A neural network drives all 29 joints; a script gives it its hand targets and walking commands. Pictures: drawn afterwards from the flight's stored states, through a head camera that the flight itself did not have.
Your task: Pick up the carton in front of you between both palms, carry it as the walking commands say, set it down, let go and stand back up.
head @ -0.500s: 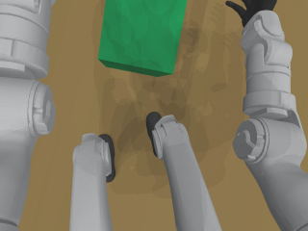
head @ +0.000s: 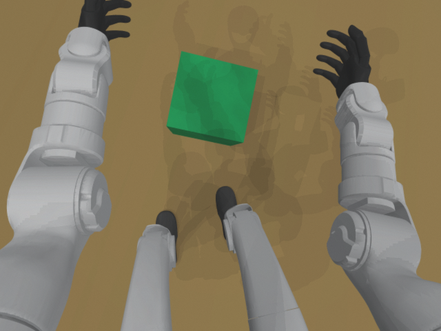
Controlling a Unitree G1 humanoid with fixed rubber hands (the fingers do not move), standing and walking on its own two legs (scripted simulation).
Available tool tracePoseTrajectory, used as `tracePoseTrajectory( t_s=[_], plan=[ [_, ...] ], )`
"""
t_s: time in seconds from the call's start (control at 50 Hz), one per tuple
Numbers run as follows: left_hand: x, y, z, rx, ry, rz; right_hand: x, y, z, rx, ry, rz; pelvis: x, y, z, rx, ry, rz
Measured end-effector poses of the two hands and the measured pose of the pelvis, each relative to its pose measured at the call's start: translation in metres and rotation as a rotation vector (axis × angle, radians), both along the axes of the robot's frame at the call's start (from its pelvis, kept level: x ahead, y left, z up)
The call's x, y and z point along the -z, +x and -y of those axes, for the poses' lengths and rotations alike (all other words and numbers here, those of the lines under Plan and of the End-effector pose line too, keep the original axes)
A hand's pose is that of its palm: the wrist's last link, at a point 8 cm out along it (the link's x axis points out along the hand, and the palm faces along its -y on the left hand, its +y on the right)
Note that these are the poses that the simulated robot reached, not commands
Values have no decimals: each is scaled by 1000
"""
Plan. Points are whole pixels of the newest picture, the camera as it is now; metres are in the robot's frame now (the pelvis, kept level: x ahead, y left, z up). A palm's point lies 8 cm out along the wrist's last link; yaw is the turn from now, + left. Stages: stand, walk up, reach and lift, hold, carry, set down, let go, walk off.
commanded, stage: let go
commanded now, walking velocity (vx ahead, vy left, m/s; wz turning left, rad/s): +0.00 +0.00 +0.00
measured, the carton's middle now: (209, 106) +0.51 -0.10 -0.53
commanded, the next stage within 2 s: stand in 1.34 s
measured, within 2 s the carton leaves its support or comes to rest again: neither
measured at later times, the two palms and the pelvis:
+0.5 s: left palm (42, 159) +0.39 +0.14 +0.00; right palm (415, 186) +0.28 -0.28 +0.01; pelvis +0.06 -0.02 +0.10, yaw -2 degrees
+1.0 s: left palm out of the picture +0.27 +0.25 +0.06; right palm (395, 237) +0.25 -0.21 +0.06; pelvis +0.10 +0.02 +0.13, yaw -3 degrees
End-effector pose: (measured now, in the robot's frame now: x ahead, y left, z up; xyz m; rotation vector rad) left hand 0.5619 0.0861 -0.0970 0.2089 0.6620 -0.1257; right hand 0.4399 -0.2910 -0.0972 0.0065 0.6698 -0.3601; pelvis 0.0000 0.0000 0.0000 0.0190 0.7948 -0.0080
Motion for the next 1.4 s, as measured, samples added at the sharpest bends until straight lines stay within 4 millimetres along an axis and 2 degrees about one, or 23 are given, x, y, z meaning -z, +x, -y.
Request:
tracePoseTrajectory(
  t_s=[0.14,0.22,0.42,0.58,0.66,0.76,0.9,1.0,1.06,1.14,1.34,1.4],
  plan=[
    [-23,-72,-19,-122,42,-21,-29,-42,-8,-163,-31,-86,-38,14,10,-6,10,104],
    [-43,-104,-26,-160,51,-26,-50,-65,-5,-224,-43,-114,-55,22,16,-3,11,181],
    [-84,-154,-42,-132,57,-38,-96,-129,-3,-245,-36,-134,-85,49,24,20,-1,357],
    [-106,-199,-72,-120,54,-57,-129,-182,-25,-232,-28,-145,-105,68,19,29,-18,499],
    [-118,-223,-92,-123,52,-62,-142,-201,-38,-233,-29,-156,-113,77,11,31,-31,580],
    [-132,-248,-118,-129,52,-69,-150,-208,-52,-242,-30,-158,-120,85,-2,33,-46,669],
    [-149,-279,-150,-150,56,-85,-153,-197,-70,-264,-35,-141,-124,94,-19,35,-58,760],
    [-156,-294,-164,-163,58,-101,-153,-193,-78,-277,-37,-139,-125,97,-25,33,-60,804],
    [-157,-298,-166,-163,55,-108,-153,-193,-79,-280,-39,-144,-125,96,-26,31,-60,823],
    [-154,-300,-164,-175,55,-101,-155,-194,-70,-260,-73,-164,-123,95,-23,38,-60,831],
    [-153,-300,-139,-165,51,-92,-157,-204,-48,-231,-91,-183,-121,89,-6,44,-57,853],
    [-146,-312,-143,-157,120,-117,-150,-210,-38,-234,-133,-157,-120,91,-1,47,-57,811]
  ],
)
